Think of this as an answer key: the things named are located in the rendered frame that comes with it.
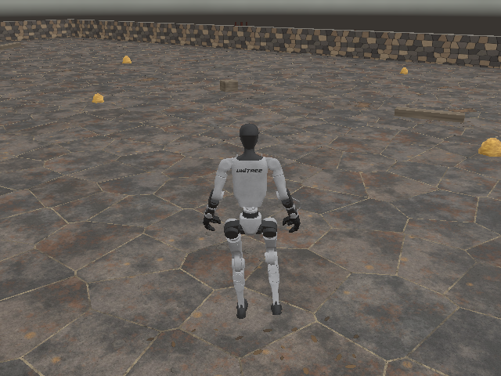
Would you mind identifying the robot head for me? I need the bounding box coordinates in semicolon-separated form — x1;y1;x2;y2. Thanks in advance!
236;123;263;161

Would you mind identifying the right robot upper arm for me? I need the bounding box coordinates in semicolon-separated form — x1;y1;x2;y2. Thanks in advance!
266;157;289;201

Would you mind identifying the robot right thigh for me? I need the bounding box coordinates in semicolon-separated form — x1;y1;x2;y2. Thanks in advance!
261;217;277;265

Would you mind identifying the left robot hand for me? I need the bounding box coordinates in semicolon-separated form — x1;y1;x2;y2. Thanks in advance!
203;215;221;231

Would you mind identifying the right robot forearm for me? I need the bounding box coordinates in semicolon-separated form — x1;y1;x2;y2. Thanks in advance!
282;189;298;219

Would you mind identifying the left robot upper arm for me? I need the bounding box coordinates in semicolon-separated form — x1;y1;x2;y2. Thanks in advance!
211;157;233;201

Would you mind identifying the left robot forearm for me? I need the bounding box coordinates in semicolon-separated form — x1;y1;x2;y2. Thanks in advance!
204;189;219;219

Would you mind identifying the right robot hand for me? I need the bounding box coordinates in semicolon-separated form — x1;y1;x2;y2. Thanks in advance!
283;215;301;233

